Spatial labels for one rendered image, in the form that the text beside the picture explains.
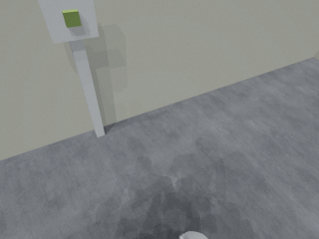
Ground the panel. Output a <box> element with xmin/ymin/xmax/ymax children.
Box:
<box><xmin>38</xmin><ymin>0</ymin><xmax>105</xmax><ymax>137</ymax></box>

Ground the button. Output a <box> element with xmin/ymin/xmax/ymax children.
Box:
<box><xmin>62</xmin><ymin>9</ymin><xmax>82</xmax><ymax>28</ymax></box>

